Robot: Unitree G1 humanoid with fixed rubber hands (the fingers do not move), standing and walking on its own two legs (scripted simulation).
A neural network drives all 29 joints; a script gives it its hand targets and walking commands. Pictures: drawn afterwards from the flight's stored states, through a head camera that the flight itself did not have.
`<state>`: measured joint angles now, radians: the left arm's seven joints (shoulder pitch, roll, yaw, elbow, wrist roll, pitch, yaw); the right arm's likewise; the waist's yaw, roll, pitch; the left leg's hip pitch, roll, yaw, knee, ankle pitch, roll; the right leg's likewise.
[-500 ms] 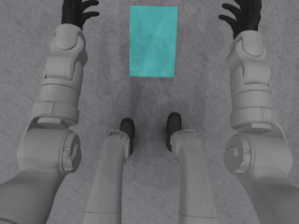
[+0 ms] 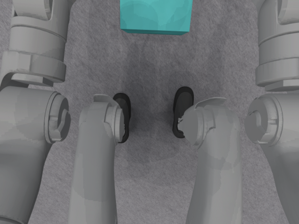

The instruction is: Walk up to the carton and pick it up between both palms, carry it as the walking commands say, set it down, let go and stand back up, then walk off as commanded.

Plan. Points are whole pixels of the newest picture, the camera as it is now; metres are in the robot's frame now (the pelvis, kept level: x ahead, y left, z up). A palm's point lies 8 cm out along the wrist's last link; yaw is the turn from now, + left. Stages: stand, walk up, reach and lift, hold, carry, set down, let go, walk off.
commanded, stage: reach and lift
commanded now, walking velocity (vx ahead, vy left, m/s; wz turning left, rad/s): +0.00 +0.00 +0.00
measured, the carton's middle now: out of the picture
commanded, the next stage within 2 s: none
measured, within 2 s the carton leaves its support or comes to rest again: neither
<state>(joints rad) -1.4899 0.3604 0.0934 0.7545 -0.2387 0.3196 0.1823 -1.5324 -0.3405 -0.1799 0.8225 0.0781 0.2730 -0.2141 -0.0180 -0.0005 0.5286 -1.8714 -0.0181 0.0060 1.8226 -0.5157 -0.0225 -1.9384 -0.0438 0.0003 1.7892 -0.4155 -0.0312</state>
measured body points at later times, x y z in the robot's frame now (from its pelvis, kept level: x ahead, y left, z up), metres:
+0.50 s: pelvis +0.00 +0.01 -0.09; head +0.39 -0.01 +0.12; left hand +0.59 +0.14 -0.28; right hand +0.58 -0.19 -0.28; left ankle +0.13 +0.13 -0.45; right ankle +0.15 -0.11 -0.45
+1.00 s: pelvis +0.03 +0.01 -0.13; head +0.42 -0.01 +0.08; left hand +0.60 +0.14 -0.34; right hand +0.60 -0.19 -0.33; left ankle +0.12 +0.13 -0.45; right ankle +0.15 -0.11 -0.45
